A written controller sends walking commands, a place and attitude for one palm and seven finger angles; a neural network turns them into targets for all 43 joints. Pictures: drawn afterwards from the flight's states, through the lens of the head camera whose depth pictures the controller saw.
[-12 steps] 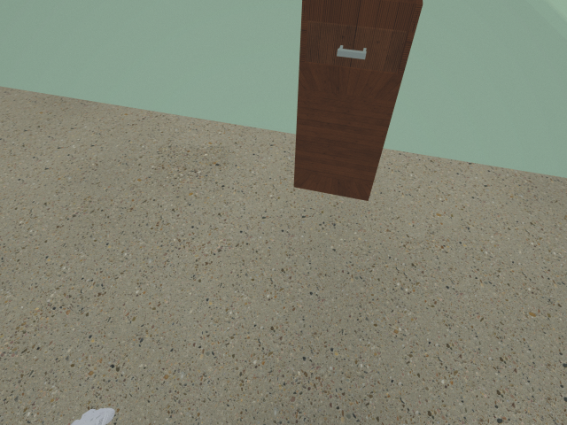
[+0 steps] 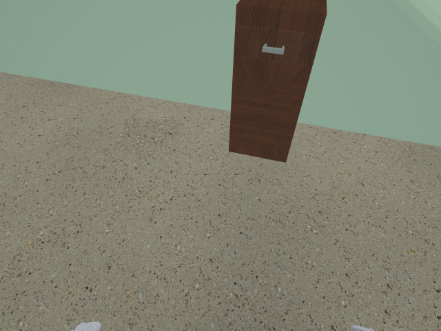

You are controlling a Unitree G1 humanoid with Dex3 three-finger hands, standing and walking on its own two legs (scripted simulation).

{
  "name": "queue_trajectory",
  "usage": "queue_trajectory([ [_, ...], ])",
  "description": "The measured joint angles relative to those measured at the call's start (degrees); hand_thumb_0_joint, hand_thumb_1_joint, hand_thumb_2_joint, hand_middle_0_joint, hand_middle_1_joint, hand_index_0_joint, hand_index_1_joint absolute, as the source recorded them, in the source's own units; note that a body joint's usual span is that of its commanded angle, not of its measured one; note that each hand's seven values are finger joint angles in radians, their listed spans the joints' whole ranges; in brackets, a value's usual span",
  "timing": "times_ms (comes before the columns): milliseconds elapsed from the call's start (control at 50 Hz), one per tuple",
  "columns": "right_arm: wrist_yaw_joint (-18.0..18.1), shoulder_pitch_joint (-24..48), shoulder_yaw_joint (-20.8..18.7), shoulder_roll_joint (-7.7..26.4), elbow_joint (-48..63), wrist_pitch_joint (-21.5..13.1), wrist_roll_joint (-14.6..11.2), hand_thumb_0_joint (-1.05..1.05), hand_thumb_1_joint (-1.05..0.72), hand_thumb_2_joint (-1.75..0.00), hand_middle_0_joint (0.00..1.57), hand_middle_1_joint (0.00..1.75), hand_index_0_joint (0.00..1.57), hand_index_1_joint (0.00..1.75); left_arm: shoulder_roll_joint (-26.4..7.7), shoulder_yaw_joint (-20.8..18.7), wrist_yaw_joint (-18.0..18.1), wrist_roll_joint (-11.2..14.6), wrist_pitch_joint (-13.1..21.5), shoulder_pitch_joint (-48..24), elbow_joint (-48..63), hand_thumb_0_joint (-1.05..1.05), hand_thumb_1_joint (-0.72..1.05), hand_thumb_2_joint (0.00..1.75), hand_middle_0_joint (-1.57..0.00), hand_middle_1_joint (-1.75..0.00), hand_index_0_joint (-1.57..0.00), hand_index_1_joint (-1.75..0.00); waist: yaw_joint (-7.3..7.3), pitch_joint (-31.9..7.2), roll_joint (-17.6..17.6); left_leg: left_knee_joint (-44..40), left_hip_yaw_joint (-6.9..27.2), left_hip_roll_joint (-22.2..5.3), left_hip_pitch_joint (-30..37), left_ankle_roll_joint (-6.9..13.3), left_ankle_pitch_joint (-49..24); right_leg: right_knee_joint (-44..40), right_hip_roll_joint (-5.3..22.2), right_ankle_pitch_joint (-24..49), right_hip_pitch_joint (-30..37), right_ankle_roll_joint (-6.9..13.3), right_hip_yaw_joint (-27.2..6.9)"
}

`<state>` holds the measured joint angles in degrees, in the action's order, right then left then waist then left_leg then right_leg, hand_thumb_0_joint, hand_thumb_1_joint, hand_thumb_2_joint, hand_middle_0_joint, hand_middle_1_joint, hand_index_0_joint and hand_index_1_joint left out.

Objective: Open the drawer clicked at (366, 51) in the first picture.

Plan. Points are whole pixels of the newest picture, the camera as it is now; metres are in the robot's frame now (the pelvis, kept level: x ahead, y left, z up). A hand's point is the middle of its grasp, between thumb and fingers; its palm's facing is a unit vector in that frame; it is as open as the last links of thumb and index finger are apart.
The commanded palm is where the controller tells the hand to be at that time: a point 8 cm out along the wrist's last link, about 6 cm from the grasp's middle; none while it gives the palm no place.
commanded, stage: stand and wait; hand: left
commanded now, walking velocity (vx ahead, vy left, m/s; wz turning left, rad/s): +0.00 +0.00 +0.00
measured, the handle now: (273, 48) +1.31 -0.17 -0.03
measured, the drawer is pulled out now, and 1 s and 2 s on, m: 0.00 0.00 0.00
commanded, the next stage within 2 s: look at it before walking up in 0.58 s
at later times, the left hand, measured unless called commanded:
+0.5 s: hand out of the picture +0.05 +0.24 -0.15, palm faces -0.03 -0.94 -0.33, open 7.4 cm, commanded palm none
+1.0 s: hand out of the picture +0.07 +0.24 -0.15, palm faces -0.03 -0.94 -0.33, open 7.4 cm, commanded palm none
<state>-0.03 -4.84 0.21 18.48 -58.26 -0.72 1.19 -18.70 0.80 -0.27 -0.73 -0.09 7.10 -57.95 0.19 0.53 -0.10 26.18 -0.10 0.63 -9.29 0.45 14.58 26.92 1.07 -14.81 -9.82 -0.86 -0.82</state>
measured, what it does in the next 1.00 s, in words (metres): stands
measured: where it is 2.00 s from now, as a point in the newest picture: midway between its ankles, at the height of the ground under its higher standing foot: outside the picture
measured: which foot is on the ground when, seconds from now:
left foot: down 0.00-1.00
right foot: down 0.00-1.00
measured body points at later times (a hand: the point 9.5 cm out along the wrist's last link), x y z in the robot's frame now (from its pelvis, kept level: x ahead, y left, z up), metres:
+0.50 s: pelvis -0.02 -0.01 +0.00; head -0.01 -0.01 +0.45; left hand +0.05 +0.29 -0.13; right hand +0.05 -0.31 -0.13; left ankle +0.00 +0.12 -0.74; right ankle +0.00 -0.13 -0.74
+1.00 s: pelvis -0.01 -0.01 +0.01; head +0.00 -0.01 +0.45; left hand +0.07 +0.29 -0.13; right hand +0.08 -0.30 -0.13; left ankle +0.00 +0.12 -0.74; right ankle +0.00 -0.13 -0.74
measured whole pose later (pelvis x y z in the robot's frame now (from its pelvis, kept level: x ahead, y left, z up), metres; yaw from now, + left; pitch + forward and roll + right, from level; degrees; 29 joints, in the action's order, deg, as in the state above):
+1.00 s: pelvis -0.01 -0.01 +0.01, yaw +0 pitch -2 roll +0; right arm -0.1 -6.2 0.2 19.3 -63.5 -0.8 0.8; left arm -19.5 0.4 -0.4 -0.7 0.4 7.6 -62.0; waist 0.0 1.9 -0.1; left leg 22.1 0.2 -0.2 -8.6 -0.3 11.7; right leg 22.6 0.3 -11.8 -9.0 -0.2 -0.5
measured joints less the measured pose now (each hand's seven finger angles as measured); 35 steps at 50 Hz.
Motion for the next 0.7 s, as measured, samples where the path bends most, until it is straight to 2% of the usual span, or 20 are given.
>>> queue_trajectory([
  [400,-0.06,-3.67,-0.31,1.18,-5.3,0.51,-0.3,0.01,-0.91,-0.9,0.2,0.3,0.2,0.3,-1.06,-0.48,-0.11,0.12,0.01,2.31,-4.16,0.01,0.9,0.9,-0.2,-0.3,-0.2,-0.3,-0.33,1.8,-0.04,-2.31,0.48,-0.78,-0.37,-0.68,-2.52,-2.96,-0.76,2.79,0.0,0.6,0.49],
  [700,-0.21,-2.63,-0.14,0.74,-5.6,0.15,-0.34,0.01,-0.91,-0.9,0.2,0.3,0.2,0.3,-0.8,-0.36,-0.17,0.01,0.32,0.76,-4.08,0.0,0.9,0.9,-0.2,-0.3,-0.2,-0.3,-0.45,1.19,0.06,-3.15,0.34,-0.79,-0.19,-0.69,-2.99,-3.64,-0.76,3.22,0.05,0.57,0.34],
])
